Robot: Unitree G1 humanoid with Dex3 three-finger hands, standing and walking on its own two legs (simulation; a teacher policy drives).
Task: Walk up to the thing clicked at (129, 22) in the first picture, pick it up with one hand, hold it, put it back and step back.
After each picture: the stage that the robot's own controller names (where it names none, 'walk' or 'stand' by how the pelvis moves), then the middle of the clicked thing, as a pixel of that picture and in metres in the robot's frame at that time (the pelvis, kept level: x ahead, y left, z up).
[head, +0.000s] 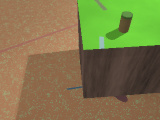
stand; (125, 22) +0.83 -0.25 -0.09
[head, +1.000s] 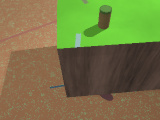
walk; (104, 17) +0.78 -0.11 -0.06
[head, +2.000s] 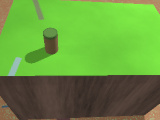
walk; (51, 41) +0.59 +0.16 -0.06
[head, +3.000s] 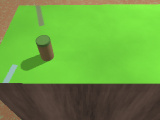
stand; (45, 48) +0.56 +0.20 -0.06
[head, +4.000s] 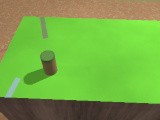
stand; (49, 63) +0.51 +0.18 -0.09
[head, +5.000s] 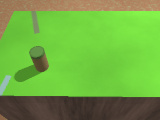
stand; (39, 59) +0.51 +0.23 -0.09
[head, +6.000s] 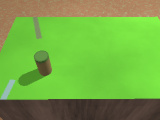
stand; (43, 63) +0.51 +0.21 -0.10
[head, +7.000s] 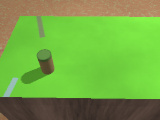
stand; (46, 62) +0.51 +0.21 -0.10
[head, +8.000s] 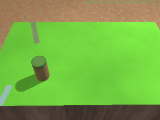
stand; (41, 68) +0.48 +0.23 -0.09
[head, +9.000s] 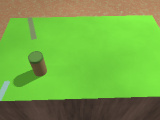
stand; (38, 64) +0.51 +0.24 -0.10
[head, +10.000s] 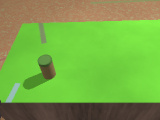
rise first; (47, 67) +0.50 +0.22 -0.09
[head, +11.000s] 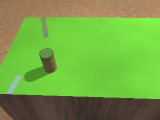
go down; (48, 61) +0.53 +0.21 -0.08
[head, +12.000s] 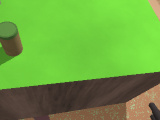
go down; (10, 40) +0.51 +0.21 -0.02
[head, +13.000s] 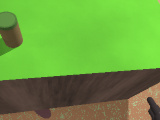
close in; (10, 31) +0.53 +0.21 -0.01
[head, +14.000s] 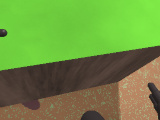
close; out of the picture +0.56 +0.22 +0.03
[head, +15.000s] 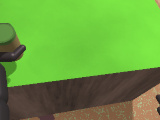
lift; (8, 44) +0.46 +0.19 +0.05
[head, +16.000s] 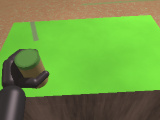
lift; (33, 69) +0.33 +0.16 +0.13
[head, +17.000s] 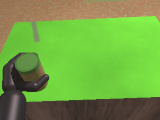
hold; (33, 73) +0.33 +0.17 +0.11
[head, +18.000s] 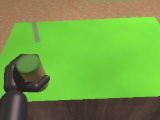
hold; (34, 74) +0.33 +0.17 +0.11
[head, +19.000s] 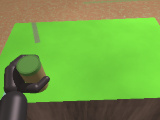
crouch; (34, 74) +0.33 +0.17 +0.10
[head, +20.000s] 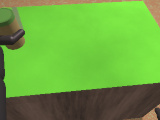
crouch; (8, 30) +0.47 +0.21 +0.14
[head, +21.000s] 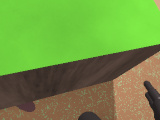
lower; out of the picture +0.55 +0.23 +0.03
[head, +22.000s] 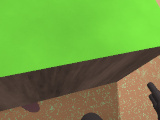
lower; out of the picture +0.53 +0.22 +0.02
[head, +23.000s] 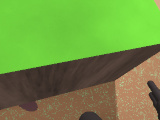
lower; out of the picture +0.54 +0.23 +0.03
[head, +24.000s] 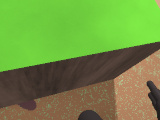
lower; out of the picture +0.55 +0.23 +0.03
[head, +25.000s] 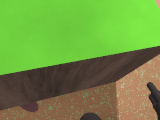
loosen; out of the picture +0.54 +0.22 +0.03
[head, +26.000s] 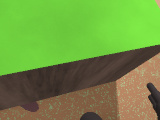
withdraw; out of the picture +0.54 +0.22 +0.02
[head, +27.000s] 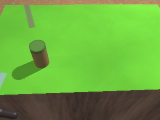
sink last; (39, 54) +0.51 +0.19 -0.04
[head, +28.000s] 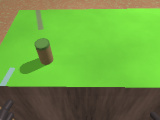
stand; (44, 51) +0.55 +0.21 -0.04
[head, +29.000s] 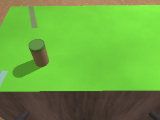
stand; (39, 53) +0.52 +0.21 -0.03
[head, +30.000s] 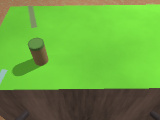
stand; (38, 52) +0.53 +0.22 -0.03
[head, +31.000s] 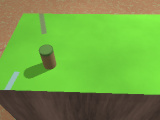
stand; (48, 57) +0.55 +0.19 -0.08
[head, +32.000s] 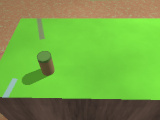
stand; (46, 63) +0.52 +0.20 -0.10
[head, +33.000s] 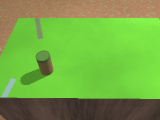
stand; (45, 63) +0.52 +0.20 -0.10
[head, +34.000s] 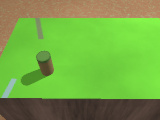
walk; (45, 63) +0.52 +0.20 -0.10
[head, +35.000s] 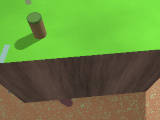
walk; (37, 26) +0.64 +0.23 -0.07
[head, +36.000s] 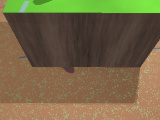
walk; out of the picture +0.96 +0.19 -0.06
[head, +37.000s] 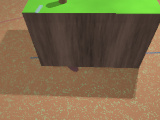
stand; out of the picture +1.16 +0.19 -0.07
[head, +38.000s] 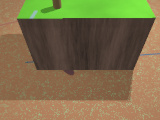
stand; (56, 0) +1.15 +0.20 -0.09
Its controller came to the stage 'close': yes
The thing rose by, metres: 0.21
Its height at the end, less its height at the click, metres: +0.00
